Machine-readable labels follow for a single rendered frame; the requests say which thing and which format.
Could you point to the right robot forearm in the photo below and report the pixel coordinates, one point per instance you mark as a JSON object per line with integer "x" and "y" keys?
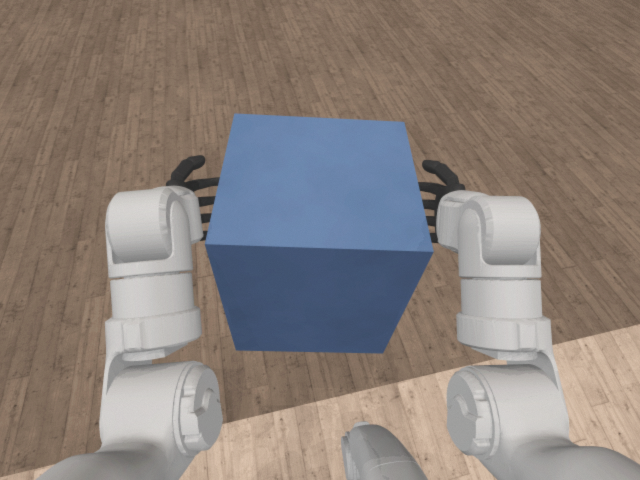
{"x": 497, "y": 239}

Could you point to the left robot forearm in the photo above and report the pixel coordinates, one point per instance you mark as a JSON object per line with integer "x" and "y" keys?
{"x": 149, "y": 234}

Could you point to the carton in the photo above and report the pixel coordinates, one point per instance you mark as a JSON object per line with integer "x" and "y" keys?
{"x": 318, "y": 235}

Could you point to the robot right thigh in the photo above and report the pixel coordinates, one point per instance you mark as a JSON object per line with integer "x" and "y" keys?
{"x": 371, "y": 452}

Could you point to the robot right upper arm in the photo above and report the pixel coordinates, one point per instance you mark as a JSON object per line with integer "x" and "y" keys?
{"x": 513, "y": 420}

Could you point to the robot right hand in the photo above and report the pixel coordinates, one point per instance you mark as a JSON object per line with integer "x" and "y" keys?
{"x": 449, "y": 178}

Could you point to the robot left upper arm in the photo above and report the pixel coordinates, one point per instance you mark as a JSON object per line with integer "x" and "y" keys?
{"x": 156, "y": 418}

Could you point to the robot left hand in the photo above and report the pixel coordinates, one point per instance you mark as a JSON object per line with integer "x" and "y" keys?
{"x": 183, "y": 170}

